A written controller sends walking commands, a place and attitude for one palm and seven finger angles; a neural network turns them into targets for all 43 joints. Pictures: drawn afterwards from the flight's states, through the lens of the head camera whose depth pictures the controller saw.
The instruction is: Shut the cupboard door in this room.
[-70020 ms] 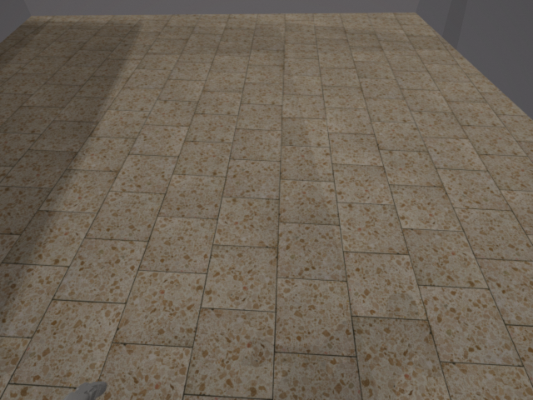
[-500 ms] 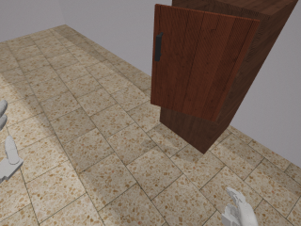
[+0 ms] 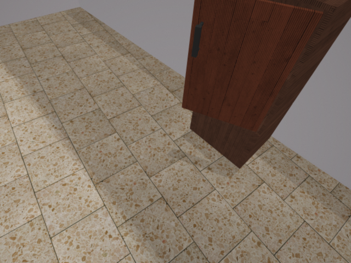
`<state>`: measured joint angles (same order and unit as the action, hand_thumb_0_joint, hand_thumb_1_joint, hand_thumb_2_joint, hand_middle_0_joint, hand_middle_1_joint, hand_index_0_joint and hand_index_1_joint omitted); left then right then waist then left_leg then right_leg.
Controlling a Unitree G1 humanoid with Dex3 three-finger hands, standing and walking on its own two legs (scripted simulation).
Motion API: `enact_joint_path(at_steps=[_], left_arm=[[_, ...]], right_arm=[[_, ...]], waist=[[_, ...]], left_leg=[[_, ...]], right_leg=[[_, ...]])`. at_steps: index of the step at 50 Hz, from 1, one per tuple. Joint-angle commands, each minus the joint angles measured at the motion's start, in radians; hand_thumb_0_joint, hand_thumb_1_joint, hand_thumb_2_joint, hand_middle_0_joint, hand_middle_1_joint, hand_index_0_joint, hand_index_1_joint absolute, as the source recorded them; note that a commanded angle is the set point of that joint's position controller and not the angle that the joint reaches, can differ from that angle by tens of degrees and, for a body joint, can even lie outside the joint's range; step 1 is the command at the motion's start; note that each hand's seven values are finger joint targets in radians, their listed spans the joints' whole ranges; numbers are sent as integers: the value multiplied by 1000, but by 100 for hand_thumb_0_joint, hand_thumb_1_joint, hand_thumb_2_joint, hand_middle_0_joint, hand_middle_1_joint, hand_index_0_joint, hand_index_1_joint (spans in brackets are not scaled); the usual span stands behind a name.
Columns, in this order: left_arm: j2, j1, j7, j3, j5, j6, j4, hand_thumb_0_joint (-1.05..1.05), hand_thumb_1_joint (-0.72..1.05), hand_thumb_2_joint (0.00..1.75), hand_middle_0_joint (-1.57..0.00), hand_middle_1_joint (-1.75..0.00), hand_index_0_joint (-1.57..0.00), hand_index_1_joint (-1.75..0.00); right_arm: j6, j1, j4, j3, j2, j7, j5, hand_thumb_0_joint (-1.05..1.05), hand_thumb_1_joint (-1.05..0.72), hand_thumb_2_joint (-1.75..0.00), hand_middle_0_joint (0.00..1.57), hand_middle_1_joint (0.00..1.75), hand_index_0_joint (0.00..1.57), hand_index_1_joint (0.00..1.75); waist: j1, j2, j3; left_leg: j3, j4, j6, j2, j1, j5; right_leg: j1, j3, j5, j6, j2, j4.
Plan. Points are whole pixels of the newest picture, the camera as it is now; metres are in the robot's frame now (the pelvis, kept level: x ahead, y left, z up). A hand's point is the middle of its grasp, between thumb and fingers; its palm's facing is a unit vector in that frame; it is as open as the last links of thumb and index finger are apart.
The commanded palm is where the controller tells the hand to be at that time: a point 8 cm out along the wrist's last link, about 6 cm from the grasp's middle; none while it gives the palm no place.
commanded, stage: let the arm hang, fingers relaxed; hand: left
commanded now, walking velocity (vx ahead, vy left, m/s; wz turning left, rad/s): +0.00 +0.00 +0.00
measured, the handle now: (198, 39) +0.90 -0.05 +0.05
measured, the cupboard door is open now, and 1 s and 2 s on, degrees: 24 24 24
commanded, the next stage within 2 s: look to check the result in 0.76 s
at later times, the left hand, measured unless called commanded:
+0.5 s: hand out of the picture -0.04 +0.18 -0.17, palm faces +0.00 -0.98 -0.19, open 7.4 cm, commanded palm none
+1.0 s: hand out of the picture +0.01 +0.19 -0.17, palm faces -0.02 -0.97 -0.23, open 7.4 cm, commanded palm none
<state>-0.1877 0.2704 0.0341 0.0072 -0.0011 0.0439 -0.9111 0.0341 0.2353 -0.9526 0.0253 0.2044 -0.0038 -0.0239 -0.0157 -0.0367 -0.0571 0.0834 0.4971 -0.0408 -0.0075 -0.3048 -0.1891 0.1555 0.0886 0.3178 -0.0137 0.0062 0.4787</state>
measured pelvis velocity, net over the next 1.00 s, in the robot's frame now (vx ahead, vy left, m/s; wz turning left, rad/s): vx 0.01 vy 0.00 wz -0.03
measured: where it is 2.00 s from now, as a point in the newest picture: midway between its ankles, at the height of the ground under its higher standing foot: outside the picture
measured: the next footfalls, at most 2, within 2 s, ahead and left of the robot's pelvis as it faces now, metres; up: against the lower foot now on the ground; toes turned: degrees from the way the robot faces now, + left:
none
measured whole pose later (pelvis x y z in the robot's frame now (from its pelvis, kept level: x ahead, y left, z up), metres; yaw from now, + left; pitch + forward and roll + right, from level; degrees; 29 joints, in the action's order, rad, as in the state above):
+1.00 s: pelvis +0.01 +0.00 +0.01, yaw -2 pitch -2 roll +0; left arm -0.19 0.26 0.03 0.01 -0.01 0.00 -1.14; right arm 0.01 0.25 -1.13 -0.01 0.20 -0.03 -0.01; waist -0.02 0.01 -0.04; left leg 0.11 0.36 -0.04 0.00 -0.20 -0.14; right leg 0.07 0.06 0.26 -0.01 0.01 0.36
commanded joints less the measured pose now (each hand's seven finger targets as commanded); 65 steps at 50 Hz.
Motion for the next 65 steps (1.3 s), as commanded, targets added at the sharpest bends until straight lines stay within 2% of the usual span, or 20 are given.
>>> enact_joint_path(at_steps=[1, 3, 4, 9, 13, 14, 17, 23, 30, 36, 38, 44, 48, 55, 61, 64, 65], left_arm=[[-113, 64, -8, 26, -8, -46, -58, 0, 90, 90, -20, -30, -20, -30], [-104, 74, -9, 20, -7, -49, -108, 0, 90, 90, -20, -30, -20, -30], [-104, 80, -8, 20, -8, -50, -127, 0, 90, 90, -20, -30, -20, -30], [-83, 114, -4, 11, -8, -49, -199, 0, 90, 90, -20, -30, -20, -30], [-65, 142, -1, 11, -11, -48, -225, 0, 90, 90, -20, -30, -20, -30], [-69, 147, 0, 13, -12, -48, -228, 0, 90, 90, -20, -30, -20, -30], [-56, 153, 2, 13, -13, -49, -234, 0, 90, 90, -20, -30, -20, -30], [-51, 153, 4, 15, -15, -49, -232, 0, 90, 90, -20, -30, -20, -30], [-63, 129, 4, 19, -15, -55, -222, 0, 90, 90, -20, -30, -20, -30], [-83, 94, 3, 22, -13, -62, -214, 0, 90, 90, -20, -30, -20, -30], [-91, 83, 2, 24, -13, -62, -212, 0, 90, 90, -20, -30, -20, -30], [-116, 60, 0, 27, -12, -64, -210, 0, 90, 90, -20, -30, -20, -30], [-131, 37, -3, 26, -11, -62, -212, 0, 90, 90, -20, -30, -20, -30], [-162, 12, -3, 27, -11, -69, -208, 0, 90, 90, -20, -30, -20, -30], [-178, -11, -4, 29, -11, -70, -206, 0, 90, 90, -20, -30, -20, -30], [-190, -20, -4, 31, -11, -72, -204, 0, 90, 90, -20, -30, -20, -30], [-193, -28, -4, 30, -12, -72, -202, 0, 90, 90, -20, -30, -20, -30]], right_arm=[[-27, 12, -12, -36, 98, -17, 2, 0, -90, -90, 20, 30, 20, 30], [-29, 38, -48, -37, 92, -21, 5, 0, -90, -90, 20, 30, 20, 30], [-28, 49, -59, -41, 95, -23, 9, 0, -90, -90, 20, 30, 20, 30], [-27, 94, -113, -44, 85, -31, 13, 0, -90, -90, 20, 30, 20, 30], [-28, 108, -134, -50, 80, -33, 10, 0, -90, -90, 20, 30, 20, 30], [-28, 116, -135, -50, 81, -33, 12, 0, -90, -90, 20, 30, 20, 30], [-30, 119, -146, -51, 69, -33, 11, 0, -90, -90, 20, 30, 20, 30], [-32, 118, -152, -54, 60, -32, 9, 0, -90, -90, 20, 30, 20, 30], [-37, 105, -149, -55, 61, -31, 10, 0, -90, -90, 20, 30, 20, 30], [-43, 90, -146, -55, 76, -31, 11, 0, -90, -90, 20, 30, 20, 30], [-43, 85, -147, -55, 83, -31, 11, 0, -90, -90, 20, 30, 20, 30], [-45, 65, -142, -56, 112, -31, 13, 0, -90, -90, 20, 30, 20, 30], [-44, 44, -147, -55, 128, -30, 12, 0, -90, -90, 20, 30, 20, 30], [-47, 12, -144, -56, 155, -28, 12, 0, -90, -90, 20, 30, 20, 30], [-48, -13, -144, -56, 174, -27, 12, 0, -90, -90, 20, 30, 20, 30], [-48, -21, -141, -57, 184, -26, 13, 0, -90, -90, 20, 30, 20, 30], [-48, -30, -140, -57, 184, -26, 13, 0, -90, -90, 20, 30, 20, 30]], waist=[[12, 172, 73], [8, 148, 55], [8, 110, 44], [4, 56, -8], [4, 40, -23], [6, 32, -11], [4, 19, -31], [5, 41, -55], [4, 41, -41], [0, 47, -22], [0, 51, -31], [2, 41, -4], [1, 48, -25], [0, 33, 16], [0, 31, 17], [1, 32, 38], [0, 42, 23]], left_leg=[[-153, -153, 2, -103, 97, 16], [-152, -168, 3, -105, 112, 6], [-154, -167, 1, -110, 121, 17], [-156, -208, -5, -117, 120, -48], [-165, -240, -10, -119, 118, -118], [-166, -241, -12, -122, 118, -114], [-159, -244, -11, -118, 115, -112], [-162, -262, -9, -115, 100, -138], [-144, -241, -7, -109, 118, -75], [-132, -213, -4, -108, 149, 21], [-132, -215, -2, -109, 147, 18], [-132, -203, -4, -115, 171, 76], [-134, -216, -1, -117, 171, 52], [-128, -194, -1, -123, 204, 141], [-129, -198, 1, -127, 214, 160], [-129, -191, 2, -128, 221, 179], [-126, -193, 3, -128, 217, 186]], right_leg=[[-2, -133, -92, -40, 99, -157], [9, -129, -89, -40, 97, -170], [16, -124, -90, -39, 96, -178], [44, -120, -51, -35, 89, -191], [65, -119, -25, -32, 83, -178], [55, -113, -29, -32, 83, -175], [71, -119, -29, -29, 83, -174], [88, -117, -24, -25, 81, -166], [81, -123, -53, -27, 90, -178], [62, -132, -93, -31, 99, -191], [60, -131, -90, -30, 99, -196], [33, -132, -121, -32, 102, -203], [41, -134, -99, -31, 104, -210], [9, -140, -172, -33, 112, -219], [-4, -138, -191, -31, 116, -229], [-22, -138, -219, -31, 118, -233], [-19, -138, -231, -31, 121, -234]])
